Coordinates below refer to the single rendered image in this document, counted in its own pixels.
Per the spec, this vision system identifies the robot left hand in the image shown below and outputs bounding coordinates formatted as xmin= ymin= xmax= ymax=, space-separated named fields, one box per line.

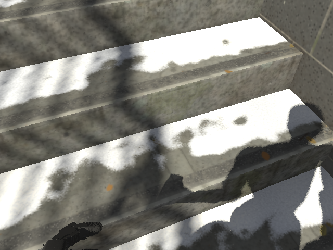
xmin=42 ymin=222 xmax=102 ymax=250

